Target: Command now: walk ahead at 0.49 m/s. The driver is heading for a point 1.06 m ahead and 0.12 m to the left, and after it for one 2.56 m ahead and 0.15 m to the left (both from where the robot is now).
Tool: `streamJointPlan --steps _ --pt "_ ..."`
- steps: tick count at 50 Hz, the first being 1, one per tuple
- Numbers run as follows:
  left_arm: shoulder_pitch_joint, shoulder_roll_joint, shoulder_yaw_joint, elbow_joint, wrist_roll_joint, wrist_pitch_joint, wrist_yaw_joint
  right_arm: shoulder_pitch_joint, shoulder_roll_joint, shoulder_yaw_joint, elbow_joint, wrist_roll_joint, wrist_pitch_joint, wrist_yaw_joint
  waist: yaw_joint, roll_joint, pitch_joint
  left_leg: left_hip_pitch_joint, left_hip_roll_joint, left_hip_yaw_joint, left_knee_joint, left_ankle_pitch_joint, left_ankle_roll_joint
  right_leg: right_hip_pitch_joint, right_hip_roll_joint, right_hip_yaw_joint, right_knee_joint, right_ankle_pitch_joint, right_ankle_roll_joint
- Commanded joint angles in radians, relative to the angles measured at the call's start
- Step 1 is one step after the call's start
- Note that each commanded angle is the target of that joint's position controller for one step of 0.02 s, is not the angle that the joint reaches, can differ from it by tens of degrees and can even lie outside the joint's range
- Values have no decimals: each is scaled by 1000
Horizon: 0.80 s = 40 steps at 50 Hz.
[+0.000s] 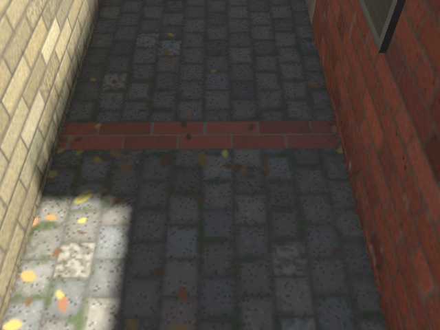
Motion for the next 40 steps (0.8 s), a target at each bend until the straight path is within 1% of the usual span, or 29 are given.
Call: streamJointPlan --steps 1,2,3,4,5,6,9,11,13,15,16,17,18,19,20,21,22,23,24,25,26,27,28,29,31,34,36,39,40 --pt "-89 79 18 -126 21 -31 9 251 -81 -19 65 0 -30 17 -65 120 -102 492 305 -478 -386 371 201 -584 -9 9 355 105 -36" --pt "-81 76 26 -123 44 -14 17 200 -66 -18 76 -4 -36 22 -15 90 -73 377 256 -375 -403 388 164 -518 -47 4 274 185 -43" --pt "-57 68 29 -118 38 4 16 203 -46 -10 98 -11 -32 22 8 101 -70 347 221 -314 -439 399 143 -471 -72 -4 233 237 -50" --pt "-10 66 30 -99 45 26 11 193 -43 -7 111 -2 -41 21 21 91 -62 305 223 -280 -470 446 153 -434 -80 -13 185 231 -42" --pt "-70 55 23 -129 55 32 -3 174 -57 -4 114 13 -58 21 31 86 -39 237 228 -260 -511 432 150 -418 -68 -40 164 224 -26" --pt "-119 62 24 -156 56 34 -8 190 -72 -5 136 14 -69 16 34 79 -9 216 214 -232 -533 427 148 -432 -74 -41 110 266 -17" --pt "-283 87 17 -221 70 26 -14 252 -103 -5 174 13 -74 -7 7 74 56 229 169 -172 -573 462 143 -490 -54 -83 -139 429 17" --pt "-392 75 -1 -251 68 18 -24 281 -120 -4 183 12 -72 -15 -24 72 85 236 142 -138 -594 437 130 -452 -20 -116 -362 546 23" --pt "-501 62 -21 -273 61 14 -37 333 -149 -8 201 16 -72 -18 -66 70 114 272 152 -141 -632 384 135 -417 14 -159 -504 601 26" --pt "-567 74 -31 -296 52 12 -47 377 -160 -10 223 19 -69 -15 -86 61 143 371 187 -156 -645 411 144 -435 27 -167 -590 582 18" --pt "-582 89 -32 -304 50 9 -51 389 -159 -10 231 20 -64 -13 -86 55 145 436 203 -157 -632 461 141 -443 32 -166 -627 561 7" --pt "-574 110 -28 -306 49 6 -53 388 -162 -10 234 16 -59 -11 -73 56 127 501 213 -153 -601 558 134 -430 42 -164 -658 537 -9" --pt "-542 136 -21 -302 49 5 -52 373 -175 -13 232 6 -54 -10 -48 72 85 563 218 -145 -544 727 123 -392 64 -170 -671 506 -28" --pt "-483 166 -10 -290 51 7 -48 355 -193 -17 228 -5 -47 -9 -14 103 23 618 220 -139 -463 911 111 -334 92 -180 -668 467 -50" --pt "-375 205 8 -261 50 10 -42 332 -206 -19 221 -19 -34 -9 41 133 -65 661 208 -128 -326 1045 96 -236 123 -191 -667 439 -75" --pt "-227 236 23 -219 54 15 -36 291 -210 -16 207 -24 -22 -7 120 137 -164 620 171 -96 -128 1050 66 -51 121 -188 -702 505 -99" --pt "-56 291 37 -181 79 24 -29 313 -175 -2 185 -28 -23 -5 149 35 -306 362 109 -92 182 773 31 279 -52 50 -659 518 -180" --pt "17 321 46 -149 106 22 -46 490 -36 34 223 -1 -38 4 77 -246 -466 64 -67 -156 539 -89 -19 541 -296 553 -762 313 -363" --pt "-41 213 17 -147 90 12 -55 430 -108 25 216 34 -61 -1 79 -186 -383 -59 -35 -261 645 -268 6 490 -277 634 -871 169 -319" --pt "-155 185 10 -169 73 6 -55 341 -150 18 187 62 -74 -3 59 -145 -199 -137 14 -243 665 -204 7 347 -256 489 -902 214 -273" --pt "-243 172 5 -193 76 2 -57 270 -163 18 174 57 -81 -13 38 -23 -115 -128 57 -220 616 -123 3 217 -222 372 -928 339 -241" --pt "-280 169 4 -197 79 -4 -58 234 -170 9 173 42 -78 -22 19 27 -54 -116 90 -201 561 -63 -10 117 -200 279 -948 474 -228" --pt "-284 166 1 -191 85 -9 -57 232 -165 4 175 30 -68 -28 -1 32 -51 -73 117 -194 528 -26 -18 69 -173 222 -971 525 -218" --pt "-266 167 -1 -178 85 -9 -57 242 -142 6 176 28 -59 -30 -10 14 -46 -66 127 -183 494 -12 -28 54 -163 196 -993 545 -222" --pt "-225 174 -3 -154 76 -4 -51 228 -111 10 163 29 -45 -32 -20 -27 -16 -106 159 -160 386 1 -47 35 -150 141 -1032 525 -221" --pt "-176 228 10 -144 71 7 -32 84 -97 20 104 18 -36 -31 10 -48 20 -187 182 -127 198 151 -86 27 -140 83 -1073 466 -206" --pt "-163 244 15 -146 67 11 -25 18 -91 27 83 18 -34 -23 24 -58 25 -174 169 -111 74 281 -94 21 -122 34 -1075 459 -180" --pt "-139 251 15 -142 57 14 -28 -57 -104 31 64 24 -36 -7 39 -72 34 -107 131 -85 -55 395 -97 10 -110 -25 -1052 458 -153" --pt "-133 231 7 -138 51 15 -42 -53 -118 29 73 13 -35 0 48 -88 29 -78 115 -78 -85 409 -86 18 -92 -55 -1019 473 -149"
Keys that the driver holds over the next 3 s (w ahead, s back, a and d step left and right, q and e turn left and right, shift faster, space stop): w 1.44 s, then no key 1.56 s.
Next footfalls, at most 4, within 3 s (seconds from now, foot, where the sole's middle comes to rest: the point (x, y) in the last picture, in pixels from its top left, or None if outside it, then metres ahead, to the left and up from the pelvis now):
0.42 right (249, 328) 0.46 -0.05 -0.75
0.94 left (156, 236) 0.75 0.25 -0.75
1.58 right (223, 149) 1.13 0.03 -0.75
1.96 left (160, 154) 1.10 0.27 -0.75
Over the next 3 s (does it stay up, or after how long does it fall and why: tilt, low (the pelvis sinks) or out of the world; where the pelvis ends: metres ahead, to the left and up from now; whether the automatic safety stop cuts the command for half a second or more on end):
stays up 1.08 0.14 0.03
